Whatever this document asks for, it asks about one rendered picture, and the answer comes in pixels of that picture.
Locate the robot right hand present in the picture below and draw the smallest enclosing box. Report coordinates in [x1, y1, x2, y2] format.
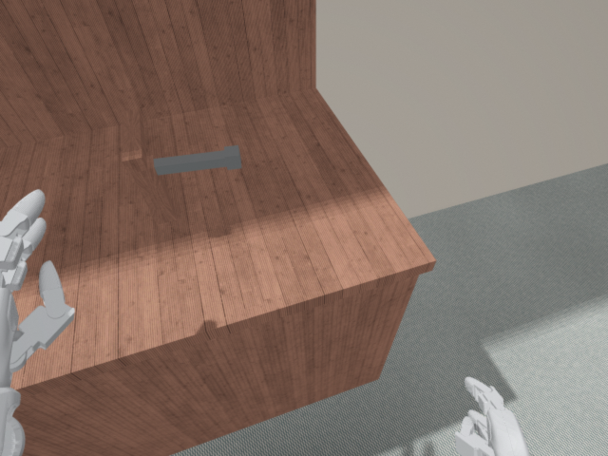
[455, 377, 530, 456]

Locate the counter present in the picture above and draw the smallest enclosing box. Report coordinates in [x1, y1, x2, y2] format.
[0, 0, 436, 456]

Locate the robot left hand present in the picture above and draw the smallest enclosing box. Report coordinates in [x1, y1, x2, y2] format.
[0, 189, 75, 388]

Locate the tap lever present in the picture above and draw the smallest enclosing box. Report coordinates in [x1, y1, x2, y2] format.
[154, 145, 241, 175]

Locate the robot left forearm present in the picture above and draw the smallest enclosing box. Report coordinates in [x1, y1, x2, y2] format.
[0, 388, 26, 456]

